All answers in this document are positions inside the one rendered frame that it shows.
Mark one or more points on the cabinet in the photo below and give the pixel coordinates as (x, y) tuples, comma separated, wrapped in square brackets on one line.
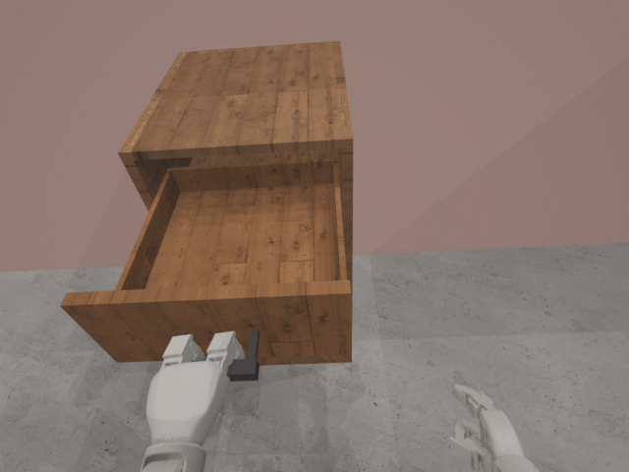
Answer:
[(248, 105)]

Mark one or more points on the robot left hand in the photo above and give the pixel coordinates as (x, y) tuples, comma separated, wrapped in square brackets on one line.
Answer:
[(185, 398)]

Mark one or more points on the drawer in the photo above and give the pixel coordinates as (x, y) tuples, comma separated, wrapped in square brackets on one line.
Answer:
[(231, 247)]

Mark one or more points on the handle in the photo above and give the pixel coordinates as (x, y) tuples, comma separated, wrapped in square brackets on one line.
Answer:
[(244, 369)]

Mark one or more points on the robot right hand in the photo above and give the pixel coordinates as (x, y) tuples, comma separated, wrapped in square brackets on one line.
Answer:
[(477, 447)]

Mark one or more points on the robot left forearm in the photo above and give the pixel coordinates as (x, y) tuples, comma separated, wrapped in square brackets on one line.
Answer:
[(174, 456)]

